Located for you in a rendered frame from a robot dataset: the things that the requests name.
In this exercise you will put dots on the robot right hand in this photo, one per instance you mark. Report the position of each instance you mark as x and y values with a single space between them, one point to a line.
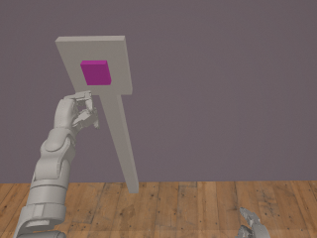
258 229

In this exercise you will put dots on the panel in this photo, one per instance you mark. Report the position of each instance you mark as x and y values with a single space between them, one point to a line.
73 50

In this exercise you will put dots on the button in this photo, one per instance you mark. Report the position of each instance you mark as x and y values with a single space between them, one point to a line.
96 72

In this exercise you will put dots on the left robot forearm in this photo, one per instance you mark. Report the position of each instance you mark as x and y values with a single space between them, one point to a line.
45 205

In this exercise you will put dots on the robot left hand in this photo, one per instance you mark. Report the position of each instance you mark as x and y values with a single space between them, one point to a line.
68 116

